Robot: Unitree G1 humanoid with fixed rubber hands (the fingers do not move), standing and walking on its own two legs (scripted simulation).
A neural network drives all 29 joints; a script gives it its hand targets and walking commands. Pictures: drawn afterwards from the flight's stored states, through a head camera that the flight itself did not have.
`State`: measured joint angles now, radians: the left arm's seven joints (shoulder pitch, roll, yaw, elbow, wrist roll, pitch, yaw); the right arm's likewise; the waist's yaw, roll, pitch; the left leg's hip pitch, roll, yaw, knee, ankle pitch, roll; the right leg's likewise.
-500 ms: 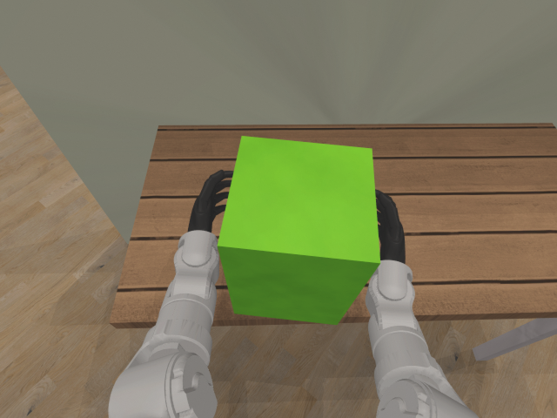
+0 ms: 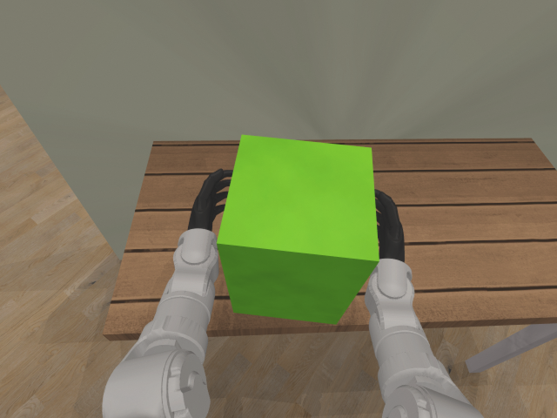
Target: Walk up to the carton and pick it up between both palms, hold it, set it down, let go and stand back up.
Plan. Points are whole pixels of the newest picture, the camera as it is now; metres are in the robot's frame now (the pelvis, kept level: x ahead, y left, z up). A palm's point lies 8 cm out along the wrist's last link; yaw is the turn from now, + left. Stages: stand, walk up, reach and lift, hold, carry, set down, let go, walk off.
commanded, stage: reach and lift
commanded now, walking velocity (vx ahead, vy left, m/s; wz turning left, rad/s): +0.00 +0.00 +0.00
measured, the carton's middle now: (294, 240) +0.40 -0.04 +0.01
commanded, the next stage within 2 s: hold in 1.90 s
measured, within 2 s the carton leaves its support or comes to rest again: neither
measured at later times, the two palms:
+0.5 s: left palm (183, 214) +0.39 +0.12 +0.11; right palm (388, 237) +0.35 -0.16 +0.09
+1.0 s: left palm (169, 215) +0.36 +0.12 +0.14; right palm (395, 233) +0.33 -0.15 +0.12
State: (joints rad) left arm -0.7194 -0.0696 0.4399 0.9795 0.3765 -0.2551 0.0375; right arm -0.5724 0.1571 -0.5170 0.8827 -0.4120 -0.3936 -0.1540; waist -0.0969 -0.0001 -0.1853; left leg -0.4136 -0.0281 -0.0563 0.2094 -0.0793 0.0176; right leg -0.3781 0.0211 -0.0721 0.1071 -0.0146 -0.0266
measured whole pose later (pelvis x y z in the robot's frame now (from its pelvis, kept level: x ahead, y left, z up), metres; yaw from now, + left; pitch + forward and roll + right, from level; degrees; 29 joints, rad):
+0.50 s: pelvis +0.00 +0.01 +0.00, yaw +1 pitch +4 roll -1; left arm -0.63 -0.06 0.26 0.74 0.27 0.02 0.07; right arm -0.51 0.10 -0.28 0.74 -0.16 -0.15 -0.16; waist -0.09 -0.01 -0.09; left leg -0.18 -0.03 -0.07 0.25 -0.13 0.02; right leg -0.12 0.02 -0.09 0.11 -0.05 -0.02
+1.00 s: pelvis -0.01 +0.00 +0.00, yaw +1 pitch -4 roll -1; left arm -0.52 -0.05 0.16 0.23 0.28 0.44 0.03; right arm -0.44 0.07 -0.10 0.43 0.01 0.07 -0.19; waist -0.09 -0.06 0.06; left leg -0.03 -0.03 -0.07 0.24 -0.14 0.02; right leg 0.02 0.02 -0.08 0.12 -0.07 -0.02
